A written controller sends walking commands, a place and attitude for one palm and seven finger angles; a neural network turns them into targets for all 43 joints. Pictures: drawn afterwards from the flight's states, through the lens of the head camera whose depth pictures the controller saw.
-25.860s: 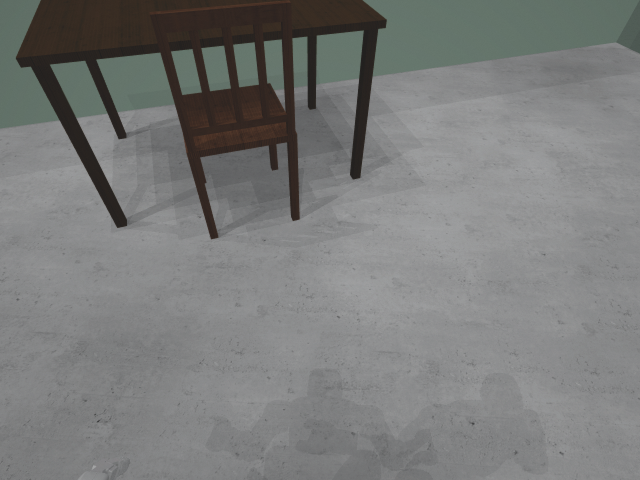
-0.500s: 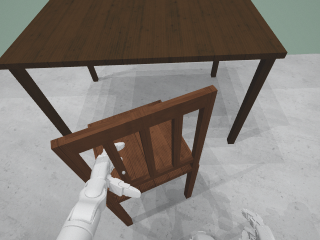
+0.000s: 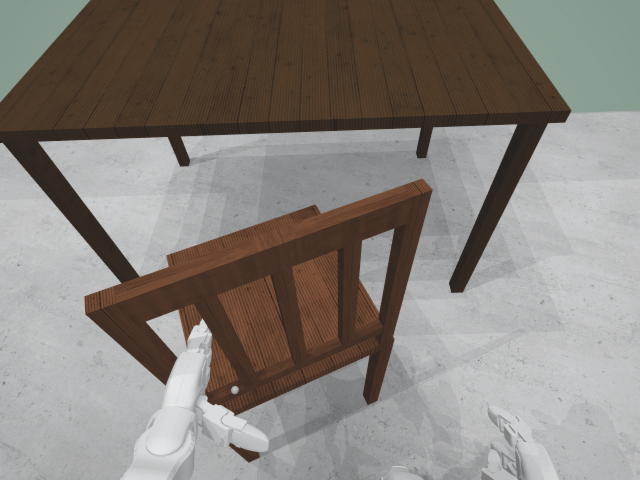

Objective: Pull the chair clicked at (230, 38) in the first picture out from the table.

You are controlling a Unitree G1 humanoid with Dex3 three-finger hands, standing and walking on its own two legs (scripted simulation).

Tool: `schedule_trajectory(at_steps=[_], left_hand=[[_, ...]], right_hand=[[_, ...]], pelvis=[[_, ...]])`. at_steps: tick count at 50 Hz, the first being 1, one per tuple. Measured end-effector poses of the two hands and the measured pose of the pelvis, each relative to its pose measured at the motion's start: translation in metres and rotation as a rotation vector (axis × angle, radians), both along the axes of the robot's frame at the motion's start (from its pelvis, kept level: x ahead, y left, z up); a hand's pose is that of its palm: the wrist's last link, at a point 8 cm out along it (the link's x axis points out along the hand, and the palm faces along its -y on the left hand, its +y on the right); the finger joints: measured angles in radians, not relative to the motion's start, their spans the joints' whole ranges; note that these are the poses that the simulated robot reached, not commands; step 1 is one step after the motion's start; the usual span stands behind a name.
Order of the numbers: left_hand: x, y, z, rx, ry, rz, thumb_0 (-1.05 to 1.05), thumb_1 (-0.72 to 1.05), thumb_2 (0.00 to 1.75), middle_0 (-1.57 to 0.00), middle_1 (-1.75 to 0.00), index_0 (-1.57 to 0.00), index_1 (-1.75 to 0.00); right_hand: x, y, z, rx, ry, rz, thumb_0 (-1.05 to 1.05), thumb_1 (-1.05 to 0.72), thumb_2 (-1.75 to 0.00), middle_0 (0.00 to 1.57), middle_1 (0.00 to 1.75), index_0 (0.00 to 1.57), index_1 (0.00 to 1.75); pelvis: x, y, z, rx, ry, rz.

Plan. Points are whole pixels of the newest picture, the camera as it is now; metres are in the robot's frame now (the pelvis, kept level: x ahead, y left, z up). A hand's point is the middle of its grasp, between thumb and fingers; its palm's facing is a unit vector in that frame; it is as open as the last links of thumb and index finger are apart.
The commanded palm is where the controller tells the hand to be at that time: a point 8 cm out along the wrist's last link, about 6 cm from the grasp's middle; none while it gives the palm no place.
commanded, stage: draw the fingers out of the gap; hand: left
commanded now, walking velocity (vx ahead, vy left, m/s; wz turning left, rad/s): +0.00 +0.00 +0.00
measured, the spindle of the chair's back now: (291, 320) +0.35 +0.05 -0.05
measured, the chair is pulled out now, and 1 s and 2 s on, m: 0.26 0.26 0.26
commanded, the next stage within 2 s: draw the hand back to the body in 0.50 s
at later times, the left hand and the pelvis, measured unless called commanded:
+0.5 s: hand (215, 464) +0.16 +0.13 -0.03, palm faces -0.02 -0.98 -0.18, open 17.4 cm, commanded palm +0.13 +0.18 -0.01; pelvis +0.00 +0.01 -0.01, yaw +1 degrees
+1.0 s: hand (163, 461) +0.16 +0.15 +0.05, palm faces +0.01 -0.99 -0.10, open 17.5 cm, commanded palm +0.12 +0.22 +0.06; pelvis -0.03 +0.01 -0.04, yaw +1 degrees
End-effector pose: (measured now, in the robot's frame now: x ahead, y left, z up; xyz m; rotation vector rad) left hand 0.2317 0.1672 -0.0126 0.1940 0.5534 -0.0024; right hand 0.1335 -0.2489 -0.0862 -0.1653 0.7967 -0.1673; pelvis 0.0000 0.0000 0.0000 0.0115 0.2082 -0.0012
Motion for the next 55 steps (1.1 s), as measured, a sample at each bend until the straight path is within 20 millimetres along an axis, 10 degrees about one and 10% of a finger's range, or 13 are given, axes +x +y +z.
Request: schedule_trajectory(at_steps=[15,32,45,55], left_hand=[[-0.052,0.006,0.003,0.009,0.006,0.024,-0.01,-0.54,0.2,-0.06,-0.03,0.0,0.0],[-0.109,0.02,0.001,0.013,0.057,0.063,-0.01,-0.54,0.2,-0.01,0.0,-0.02,-0.01],[-0.097,0.032,0.052,-0.134,-0.476,0.031,-0.01,-0.54,0.2,0.0,0.0,-0.01,0.0],[-0.101,0.05,0.088,-0.086,-0.471,0.006,-0.01,-0.54,0.21,-0.01,-0.01,-0.02,-0.01]], right_hand=[[0.037,0.026,0.008,-0.001,-0.13,0.071,0.02,-0.9,-0.9,0.2,0.3,0.2,0.3],[0.032,0.04,0.008,-0.015,-0.174,0.069,0.02,-0.9,-0.9,0.2,0.3,0.2,0.3],[0.018,0.045,-0.017,0.023,-0.194,0.086,0.02,-0.9,-0.9,0.2,0.3,0.2,0.3],[0.014,0.042,-0.01,0.062,-0.199,0.037,0.02,-0.9,-0.9,0.2,0.3,0.2,0.3]], pelvis=[[0.001,0.006,-0.01,-0.013,-0.001,0.027],[-0.006,0.017,-0.019,-0.025,0.002,0.034],[-0.023,0.016,-0.039,-0.024,0.025,0.028],[-0.023,0.012,-0.025,-0.023,-0.024,0.028]])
